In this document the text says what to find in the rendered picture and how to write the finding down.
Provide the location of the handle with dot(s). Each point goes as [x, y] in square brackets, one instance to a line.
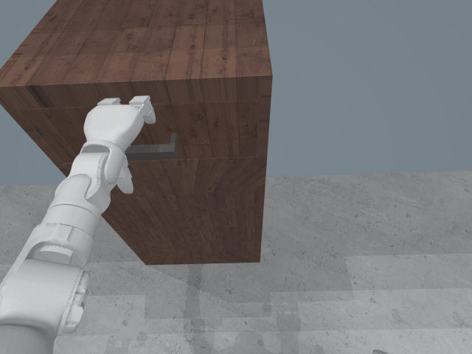
[166, 151]

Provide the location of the cabinet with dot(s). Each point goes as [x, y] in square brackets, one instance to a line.
[181, 211]

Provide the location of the left robot forearm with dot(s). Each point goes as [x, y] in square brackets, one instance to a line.
[66, 233]

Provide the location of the drawer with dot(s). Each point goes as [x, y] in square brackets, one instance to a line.
[205, 129]

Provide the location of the left robot upper arm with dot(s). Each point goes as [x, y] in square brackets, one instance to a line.
[43, 300]

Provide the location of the robot left hand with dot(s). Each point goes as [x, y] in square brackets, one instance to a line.
[120, 125]

